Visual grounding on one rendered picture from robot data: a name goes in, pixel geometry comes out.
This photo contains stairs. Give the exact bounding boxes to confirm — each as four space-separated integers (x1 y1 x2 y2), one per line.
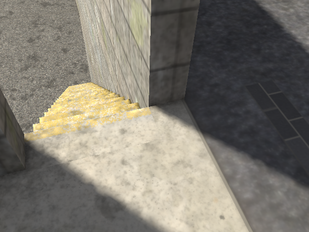
33 82 140 131

